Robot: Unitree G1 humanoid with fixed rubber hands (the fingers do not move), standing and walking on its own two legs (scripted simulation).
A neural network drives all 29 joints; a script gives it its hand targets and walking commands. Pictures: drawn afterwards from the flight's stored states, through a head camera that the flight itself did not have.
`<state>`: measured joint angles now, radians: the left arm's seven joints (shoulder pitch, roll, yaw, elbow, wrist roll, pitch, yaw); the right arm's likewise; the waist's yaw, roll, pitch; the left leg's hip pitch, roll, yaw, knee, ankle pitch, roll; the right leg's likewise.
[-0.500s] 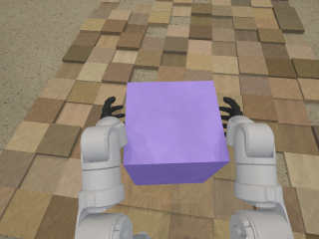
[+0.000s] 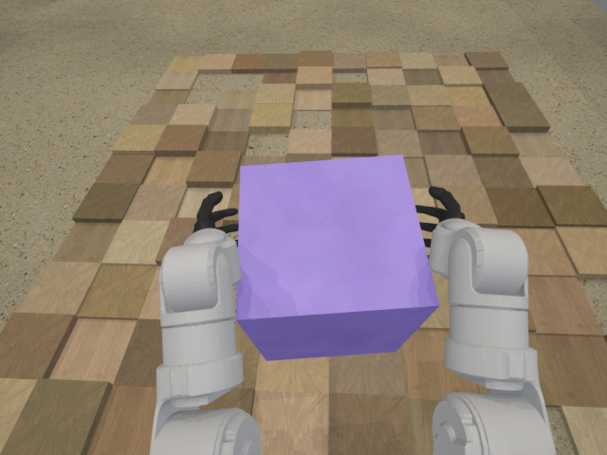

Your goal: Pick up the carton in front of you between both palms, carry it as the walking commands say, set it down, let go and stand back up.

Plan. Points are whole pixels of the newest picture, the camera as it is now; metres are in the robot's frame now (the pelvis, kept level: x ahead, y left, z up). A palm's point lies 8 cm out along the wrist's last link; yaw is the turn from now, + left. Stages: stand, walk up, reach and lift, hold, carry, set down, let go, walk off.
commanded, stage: carry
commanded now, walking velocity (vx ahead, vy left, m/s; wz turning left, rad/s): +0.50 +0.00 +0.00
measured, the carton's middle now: (326, 269) +0.38 -0.01 +0.02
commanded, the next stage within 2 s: none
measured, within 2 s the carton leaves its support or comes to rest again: neither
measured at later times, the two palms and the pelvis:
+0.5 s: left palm (223, 102) +0.67 +0.14 +0.13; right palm (388, 112) +0.63 -0.14 +0.12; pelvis +0.32 +0.04 +0.00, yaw -1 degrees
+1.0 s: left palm (225, 46) +0.97 +0.18 +0.10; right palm (345, 40) +0.99 -0.11 +0.09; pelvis +0.62 +0.01 +0.01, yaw +1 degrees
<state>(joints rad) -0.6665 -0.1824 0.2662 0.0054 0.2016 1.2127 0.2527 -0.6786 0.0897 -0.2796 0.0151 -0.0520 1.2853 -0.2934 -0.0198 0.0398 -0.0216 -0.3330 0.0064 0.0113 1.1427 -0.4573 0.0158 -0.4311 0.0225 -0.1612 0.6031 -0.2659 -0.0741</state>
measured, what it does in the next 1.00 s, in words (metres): walks ahead: left foot, then right foot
